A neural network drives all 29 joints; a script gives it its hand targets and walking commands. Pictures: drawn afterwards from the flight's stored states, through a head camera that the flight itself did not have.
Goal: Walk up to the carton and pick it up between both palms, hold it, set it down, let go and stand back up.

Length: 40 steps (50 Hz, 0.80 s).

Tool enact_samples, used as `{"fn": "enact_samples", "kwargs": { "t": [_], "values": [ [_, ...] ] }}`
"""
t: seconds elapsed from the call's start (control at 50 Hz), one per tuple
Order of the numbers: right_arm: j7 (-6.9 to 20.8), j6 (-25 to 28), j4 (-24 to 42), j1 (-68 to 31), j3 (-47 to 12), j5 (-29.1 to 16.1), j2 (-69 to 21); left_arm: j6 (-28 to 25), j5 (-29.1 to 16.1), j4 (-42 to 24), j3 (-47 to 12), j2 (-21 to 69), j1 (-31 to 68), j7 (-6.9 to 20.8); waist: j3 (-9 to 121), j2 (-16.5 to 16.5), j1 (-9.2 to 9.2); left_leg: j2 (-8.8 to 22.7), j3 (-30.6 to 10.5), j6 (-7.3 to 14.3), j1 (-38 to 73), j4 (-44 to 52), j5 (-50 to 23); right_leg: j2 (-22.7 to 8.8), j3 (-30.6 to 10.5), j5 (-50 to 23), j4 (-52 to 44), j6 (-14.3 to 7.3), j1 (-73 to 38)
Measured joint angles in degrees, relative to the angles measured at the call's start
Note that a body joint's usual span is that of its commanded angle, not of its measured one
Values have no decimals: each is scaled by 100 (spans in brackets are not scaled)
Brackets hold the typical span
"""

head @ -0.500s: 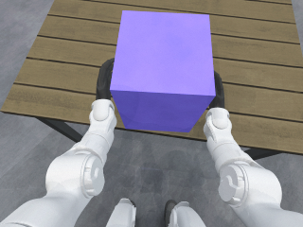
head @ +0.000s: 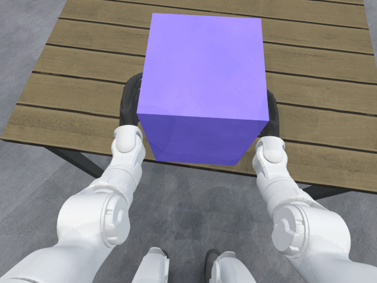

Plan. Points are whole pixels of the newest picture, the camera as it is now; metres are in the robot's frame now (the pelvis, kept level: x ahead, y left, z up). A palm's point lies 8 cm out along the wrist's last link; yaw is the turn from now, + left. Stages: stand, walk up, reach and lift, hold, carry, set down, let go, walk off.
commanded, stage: reach and lift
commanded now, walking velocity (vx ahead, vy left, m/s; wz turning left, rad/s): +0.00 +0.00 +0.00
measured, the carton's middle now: (200, 101) +0.49 +0.01 -0.01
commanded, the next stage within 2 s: none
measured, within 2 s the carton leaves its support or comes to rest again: leaves its support in 1.46 s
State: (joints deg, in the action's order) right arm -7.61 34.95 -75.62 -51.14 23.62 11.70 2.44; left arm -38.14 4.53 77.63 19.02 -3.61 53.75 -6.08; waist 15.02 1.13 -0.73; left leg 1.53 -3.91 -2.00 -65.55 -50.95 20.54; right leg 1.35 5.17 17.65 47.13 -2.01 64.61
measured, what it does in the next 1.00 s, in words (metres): stands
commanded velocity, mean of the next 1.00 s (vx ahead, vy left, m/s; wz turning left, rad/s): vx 0.00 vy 0.00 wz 0.00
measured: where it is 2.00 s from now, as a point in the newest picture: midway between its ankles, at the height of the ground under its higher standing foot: outside the picture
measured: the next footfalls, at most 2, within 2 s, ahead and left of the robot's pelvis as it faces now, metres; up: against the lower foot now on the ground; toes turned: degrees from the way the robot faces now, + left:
none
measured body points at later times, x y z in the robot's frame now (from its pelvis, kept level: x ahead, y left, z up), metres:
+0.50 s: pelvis +0.00 +0.00 +0.00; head +0.17 +0.01 +0.42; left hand +0.45 +0.16 +0.00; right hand +0.44 -0.14 -0.01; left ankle +0.00 +0.13 -0.68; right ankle +0.02 -0.10 -0.68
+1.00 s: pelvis +0.00 +0.00 +0.00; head +0.15 +0.01 +0.42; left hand +0.44 +0.15 -0.01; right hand +0.43 -0.14 -0.02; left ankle +0.00 +0.13 -0.68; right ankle +0.02 -0.10 -0.68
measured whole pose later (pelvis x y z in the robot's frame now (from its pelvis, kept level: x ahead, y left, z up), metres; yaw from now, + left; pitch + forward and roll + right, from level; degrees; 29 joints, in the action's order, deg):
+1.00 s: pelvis +0.00 +0.00 +0.00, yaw -1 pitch +35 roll -3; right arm -9.0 43.0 -85.5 -51.1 22.6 11.7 3.3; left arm -41.1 -4.7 77.9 10.7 -3.5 49.4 -6.2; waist 17.0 1.1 -0.7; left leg 2.1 -3.9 -2.1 -65.5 -50.9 20.4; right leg 1.9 5.2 17.0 46.9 -2.0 64.6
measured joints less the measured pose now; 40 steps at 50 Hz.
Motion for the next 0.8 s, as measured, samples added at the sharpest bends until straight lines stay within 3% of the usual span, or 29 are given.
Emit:
{"fn": "enact_samples", "kwargs": {
  "t": [0.38,0.8],
  "values": [
    [-130,1008,-601,0,-1,1,24,-620,-164,18,-244,3,-203,-2,14,0,0,17,0,0,-5,0,4,17,0,-8,-18,0,0],
    [-115,1157,-899,-2,0,0,80,-539,-504,23,-551,3,-296,11,85,0,0,27,0,0,-3,0,2,27,0,-25,-23,0,0]
  ]
}}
